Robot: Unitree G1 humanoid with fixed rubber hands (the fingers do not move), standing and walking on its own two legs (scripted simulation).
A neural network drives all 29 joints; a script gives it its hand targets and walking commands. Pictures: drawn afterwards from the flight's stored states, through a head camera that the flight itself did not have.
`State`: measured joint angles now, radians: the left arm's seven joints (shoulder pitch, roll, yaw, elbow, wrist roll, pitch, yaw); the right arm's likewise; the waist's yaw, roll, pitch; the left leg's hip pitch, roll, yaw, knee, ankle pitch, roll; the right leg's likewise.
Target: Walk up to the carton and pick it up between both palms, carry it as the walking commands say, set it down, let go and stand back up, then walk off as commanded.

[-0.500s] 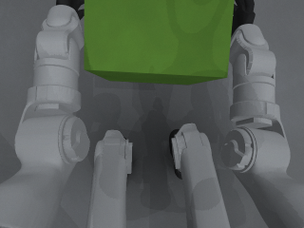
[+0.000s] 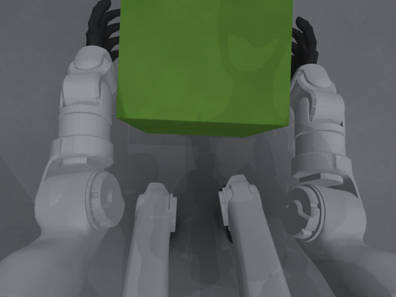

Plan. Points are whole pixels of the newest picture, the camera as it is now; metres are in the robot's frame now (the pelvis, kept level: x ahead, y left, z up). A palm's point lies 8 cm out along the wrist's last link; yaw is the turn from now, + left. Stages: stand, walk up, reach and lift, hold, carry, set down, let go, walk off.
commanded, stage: reach and lift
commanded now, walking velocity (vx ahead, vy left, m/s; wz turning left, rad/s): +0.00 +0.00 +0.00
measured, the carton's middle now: (201, 55) +0.55 -0.03 -0.15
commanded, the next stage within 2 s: none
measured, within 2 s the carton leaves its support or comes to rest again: neither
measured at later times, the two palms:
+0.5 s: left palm (77, 44) +0.51 +0.14 -0.01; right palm (324, 63) +0.47 -0.19 -0.01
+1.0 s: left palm (44, 35) +0.49 +0.15 +0.07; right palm (361, 58) +0.45 -0.19 +0.06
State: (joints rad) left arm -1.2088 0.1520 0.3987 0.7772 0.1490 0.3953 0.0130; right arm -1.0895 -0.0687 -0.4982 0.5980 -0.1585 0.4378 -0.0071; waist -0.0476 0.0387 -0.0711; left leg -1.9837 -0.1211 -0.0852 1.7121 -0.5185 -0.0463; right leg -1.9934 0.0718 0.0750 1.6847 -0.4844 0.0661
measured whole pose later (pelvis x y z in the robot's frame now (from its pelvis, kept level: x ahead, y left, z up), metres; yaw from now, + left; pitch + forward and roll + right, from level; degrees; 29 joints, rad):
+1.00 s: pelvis +0.03 +0.00 +0.12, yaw +0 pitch +37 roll -1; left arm -0.87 0.05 0.38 0.72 0.18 0.36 0.00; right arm -0.77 0.02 -0.47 0.57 -0.18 0.40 0.01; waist -0.05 0.04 -0.18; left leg -1.49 -0.12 -0.12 1.31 -0.46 -0.03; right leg -1.50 0.07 0.09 1.28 -0.43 0.06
